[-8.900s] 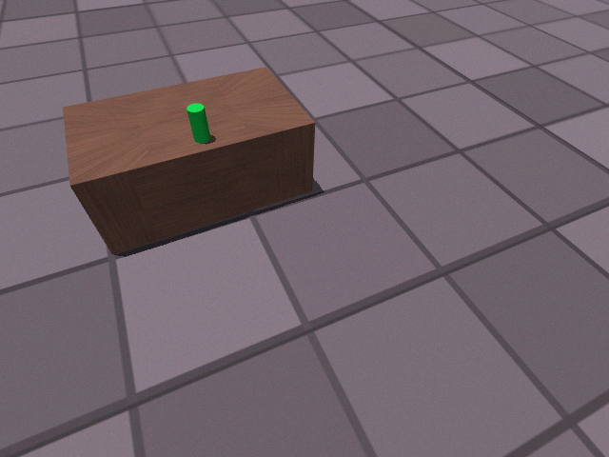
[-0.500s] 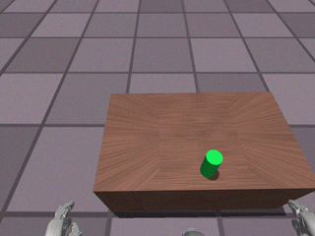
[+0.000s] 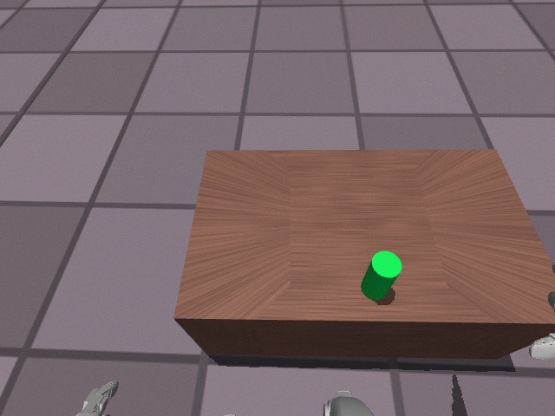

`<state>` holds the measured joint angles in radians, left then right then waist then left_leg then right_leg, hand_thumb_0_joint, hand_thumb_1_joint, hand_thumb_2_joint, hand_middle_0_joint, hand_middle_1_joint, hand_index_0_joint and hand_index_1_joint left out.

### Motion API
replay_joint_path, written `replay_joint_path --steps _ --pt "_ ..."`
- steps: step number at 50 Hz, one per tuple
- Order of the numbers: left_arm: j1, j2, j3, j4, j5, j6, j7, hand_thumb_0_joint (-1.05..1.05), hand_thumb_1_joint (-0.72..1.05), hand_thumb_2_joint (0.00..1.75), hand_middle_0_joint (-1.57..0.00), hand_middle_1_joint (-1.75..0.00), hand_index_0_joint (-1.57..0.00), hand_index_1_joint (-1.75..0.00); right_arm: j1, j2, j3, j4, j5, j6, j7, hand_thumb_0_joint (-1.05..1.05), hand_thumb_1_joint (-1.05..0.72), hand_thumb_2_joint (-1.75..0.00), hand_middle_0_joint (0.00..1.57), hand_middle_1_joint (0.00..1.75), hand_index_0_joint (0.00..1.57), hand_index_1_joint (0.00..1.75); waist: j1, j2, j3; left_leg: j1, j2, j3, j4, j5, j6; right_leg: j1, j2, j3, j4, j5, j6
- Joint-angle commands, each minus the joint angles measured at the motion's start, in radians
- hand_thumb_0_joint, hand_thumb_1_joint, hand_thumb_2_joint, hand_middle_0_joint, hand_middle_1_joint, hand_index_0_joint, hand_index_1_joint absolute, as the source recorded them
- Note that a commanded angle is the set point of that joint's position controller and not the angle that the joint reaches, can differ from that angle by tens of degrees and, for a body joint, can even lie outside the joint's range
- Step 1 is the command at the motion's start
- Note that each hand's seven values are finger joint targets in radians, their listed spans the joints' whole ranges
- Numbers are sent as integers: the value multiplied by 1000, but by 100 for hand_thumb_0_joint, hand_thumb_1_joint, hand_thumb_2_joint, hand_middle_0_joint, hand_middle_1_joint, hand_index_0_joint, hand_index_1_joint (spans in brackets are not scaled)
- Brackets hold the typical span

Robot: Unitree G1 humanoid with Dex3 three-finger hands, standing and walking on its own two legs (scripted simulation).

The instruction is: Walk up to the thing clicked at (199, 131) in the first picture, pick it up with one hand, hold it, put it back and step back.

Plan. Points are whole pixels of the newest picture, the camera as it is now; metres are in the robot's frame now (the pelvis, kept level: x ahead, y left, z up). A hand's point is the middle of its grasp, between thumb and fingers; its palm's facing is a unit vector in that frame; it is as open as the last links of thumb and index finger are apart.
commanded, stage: go down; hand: right
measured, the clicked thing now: (379, 276) +0.44 -0.21 -0.27
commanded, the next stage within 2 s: approach in 1.30 s
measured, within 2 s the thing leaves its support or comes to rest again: neither
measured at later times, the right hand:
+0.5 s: hand out of the picture +0.31 -0.39 +0.00, palm faces +0.17 +0.97 -0.15, open 17.1 cm
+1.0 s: hand out of the picture +0.33 -0.40 +0.01, palm faces +0.18 +0.97 -0.13, open 17.3 cm
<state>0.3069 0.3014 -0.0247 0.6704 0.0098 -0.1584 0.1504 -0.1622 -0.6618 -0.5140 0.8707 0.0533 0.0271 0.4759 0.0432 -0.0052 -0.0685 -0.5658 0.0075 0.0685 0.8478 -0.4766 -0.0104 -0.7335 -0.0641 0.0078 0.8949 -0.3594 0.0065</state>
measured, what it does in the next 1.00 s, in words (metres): stands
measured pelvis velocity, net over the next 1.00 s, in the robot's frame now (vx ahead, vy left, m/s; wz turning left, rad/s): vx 0.01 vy -0.01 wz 0.01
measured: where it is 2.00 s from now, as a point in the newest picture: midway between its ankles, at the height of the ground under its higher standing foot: outside the picture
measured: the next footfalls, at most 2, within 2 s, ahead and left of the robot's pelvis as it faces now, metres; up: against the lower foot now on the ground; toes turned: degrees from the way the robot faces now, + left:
none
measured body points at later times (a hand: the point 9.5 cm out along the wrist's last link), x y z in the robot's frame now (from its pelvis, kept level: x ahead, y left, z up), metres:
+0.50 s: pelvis +0.00 -0.01 +0.00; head +0.08 -0.04 +0.44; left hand +0.08 +0.27 -0.09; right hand +0.30 -0.44 +0.01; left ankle -0.04 +0.13 -0.69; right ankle +0.04 -0.12 -0.69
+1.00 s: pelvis +0.01 -0.01 +0.00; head +0.10 -0.05 +0.44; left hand +0.09 +0.27 -0.09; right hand +0.32 -0.45 +0.02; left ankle -0.04 +0.13 -0.69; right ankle +0.04 -0.12 -0.69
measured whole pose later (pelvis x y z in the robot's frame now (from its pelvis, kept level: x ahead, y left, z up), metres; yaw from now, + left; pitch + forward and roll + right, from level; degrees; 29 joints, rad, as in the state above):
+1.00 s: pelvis +0.01 -0.01 +0.00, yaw +1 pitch +15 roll +4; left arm 0.32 0.31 -0.06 0.68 0.02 -0.13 0.12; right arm -0.39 -0.79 -0.61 1.13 0.08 -0.19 0.56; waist 0.06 0.02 -0.08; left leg -0.62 0.00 0.07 0.83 -0.47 -0.02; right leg -0.81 -0.07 0.01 0.92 -0.37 0.00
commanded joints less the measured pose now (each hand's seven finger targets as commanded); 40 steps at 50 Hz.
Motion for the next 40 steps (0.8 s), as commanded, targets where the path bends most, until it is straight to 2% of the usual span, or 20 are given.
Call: replay_joint_path --steps 1,3,4,7,9,12,13,15,17,20,22,23,25,28,31,33,35,37,38,40 --pt "27 184 61 -103 -1 -40 7 0 88 91 -20 -30 -20 -30 -262 -405 -108 -117 20 -131 13 0 53 -10 2 6 3 6 -7 -141 -258 -41 -23 -40 -124 252 31 304 29 18 -110 201 -33" --pt "40 191 59 -96 0 -39 4 0 89 91 -20 -30 -20 -30 -286 -434 -120 -93 20 -153 17 0 51 -10 2 6 3 6 -15 -152 -277 -46 -26 -35 -122 240 34 321 26 24 -118 195 -31" --pt "42 191 59 -93 0 -38 3 0 89 91 -20 -30 -20 -30 -287 -433 -119 -62 17 -160 14 0 51 -10 2 6 3 6 -7 -156 -267 -50 -26 -38 -129 238 35 312 28 20 -115 193 -31" --pt "62 195 55 -82 3 -35 1 0 89 91 -20 -30 -20 -30 -323 -461 -126 -21 18 -183 21 0 48 -9 3 6 3 6 -13 -152 -264 -48 -30 -31 -134 221 37 306 23 24 -128 175 -28" --pt "56 197 53 -87 2 -36 -2 0 89 90 -20 -30 -20 -30 -336 -455 -116 4 22 -193 27 0 47 -9 3 5 3 5 -14 -171 -252 -65 -36 -25 -138 184 41 305 18 32 -144 139 -23" --pt "61 202 51 -87 0 -38 -5 0 89 90 -20 -30 -20 -30 -360 -476 -119 26 23 -210 26 0 47 -10 3 6 3 6 -7 -158 -225 -65 -39 -25 -146 154 43 270 20 29 -153 96 -25" --pt "69 199 48 -84 2 -37 -4 0 89 91 -20 -30 -20 -30 -344 -482 -127 53 26 -213 30 0 48 -10 3 6 3 6 -19 -155 -247 -61 -39 -23 -140 167 42 283 16 33 -148 114 -25" --pt "74 206 51 -83 3 -37 -5 0 89 91 -20 -30 -20 -30 -364 -464 -116 53 32 -221 37 0 47 -10 3 6 3 6 -7 -159 -278 -74 -41 -23 -131 198 43 314 13 37 -138 164 -23" --pt "92 204 50 -76 3 -34 -6 0 89 90 -20 -30 -20 -30 -358 -480 -130 72 35 -226 41 0 47 -9 3 5 3 6 -6 -146 -288 -57 -39 -25 -131 238 40 311 16 32 -117 214 -27" --pt "91 204 47 -73 5 -32 -7 0 89 90 -20 -30 -20 -30 -392 -479 -123 82 37 -237 49 0 46 -10 3 6 3 6 5 -146 -279 -70 -40 -25 -126 241 39 297 16 33 -112 216 -29" --pt "89 208 47 -79 3 -31 -10 0 89 91 -20 -30 -20 -30 -388 -491 -129 73 36 -244 50 0 46 -10 3 6 3 6 -2 -146 -290 -71 -40 -25 -124 242 38 306 16 36 -114 217 -30" --pt "98 208 48 -71 3 -29 -11 0 89 91 -20 -30 -20 -30 -397 -498 -133 56 33 -247 48 0 48 -10 3 6 3 6 -3 -167 -307 -58 -37 -29 -123 268 39 318 19 32 -105 250 -30" --pt "97 213 50 -69 4 -25 -12 0 89 91 -20 -30 -20 -30 -410 -498 -134 56 37 -252 52 0 48 -10 3 6 3 6 -2 -164 -319 -83 -41 -23 -120 256 40 339 12 41 -107 255 -26" --pt "88 215 46 -76 2 -22 -13 0 89 91 -20 -30 -19 -30 -426 -498 -129 50 41 -255 53 0 49 -9 3 5 4 5 -3 -182 -286 -112 -44 -20 -129 209 42 342 5 55 -128 210 -20" --pt "95 216 46 -75 4 -21 -13 0 88 91 -20 -30 -19 -30 -407 -514 -144 44 43 -255 54 0 48 -9 4 5 4 5 -11 -207 -302 -90 -42 -18 -131 231 43 362 3 61 -129 244 -17" --pt "101 215 51 -67 4 -17 -11 0 88 92 -20 -30 -19 -30 -397 -525 -157 34 42 -255 53 0 48 -9 4 5 4 5 -14 -180 -323 -59 -43 -17 -131 269 42 349 10 48 -121 284 -22" --pt "94 210 45 -75 3 -15 -10 0 89 91 -20 -30 -19 -30 -397 -499 -141 45 46 -254 56 0 49 -9 4 5 4 5 -2 -177 -302 -63 -42 -21 -138 273 41 349 14 40 -116 279 -27" --pt "93 212 46 -73 2 -16 -12 0 89 91 -20 -30 -19 -30 -415 -500 -142 46 50 -258 56 0 50 -9 3 6 3 6 3 -171 -296 -71 -42 -22 -138 264 41 339 13 42 -117 261 -29" --pt "89 212 44 -74 3 -16 -11 0 88 91 -20 -30 -19 -30 -432 -524 -153 29 51 -265 57 0 50 -9 3 6 4 6 -1 -191 -294 -70 -39 -22 -135 269 41 336 15 40 -112 264 -28" --pt "95 213 44 -70 5 -13 -11 0 89 91 -20 -30 -19 -30 -414 -520 -158 61 57 -269 66 0 50 -9 4 5 4 6 -2 -184 -305 -79 -40 -18 -126 280 41 339 11 49 -103 297 -25"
